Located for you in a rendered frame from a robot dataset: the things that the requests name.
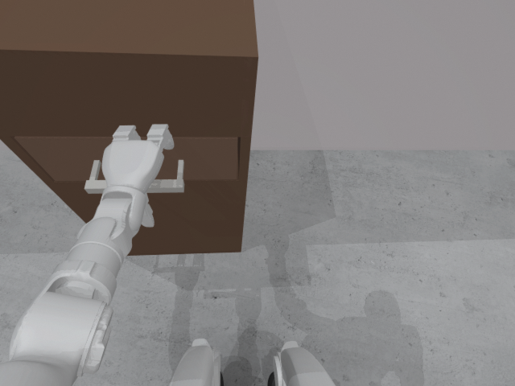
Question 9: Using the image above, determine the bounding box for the robot left upper arm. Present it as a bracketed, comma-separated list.
[0, 291, 113, 386]

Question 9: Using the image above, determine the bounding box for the drawer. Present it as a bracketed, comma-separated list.
[14, 136, 238, 181]

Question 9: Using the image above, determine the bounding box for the right robot shin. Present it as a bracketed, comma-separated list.
[280, 341, 299, 353]

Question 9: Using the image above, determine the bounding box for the robot left thigh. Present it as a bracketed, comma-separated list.
[167, 346, 220, 386]

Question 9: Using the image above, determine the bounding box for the robot left forearm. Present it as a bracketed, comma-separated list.
[9, 185, 146, 360]

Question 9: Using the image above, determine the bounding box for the handle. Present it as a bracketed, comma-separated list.
[84, 160, 184, 194]

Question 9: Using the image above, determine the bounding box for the cabinet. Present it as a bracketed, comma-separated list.
[0, 0, 258, 256]

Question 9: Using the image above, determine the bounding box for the left robot hand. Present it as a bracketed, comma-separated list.
[102, 124, 174, 227]

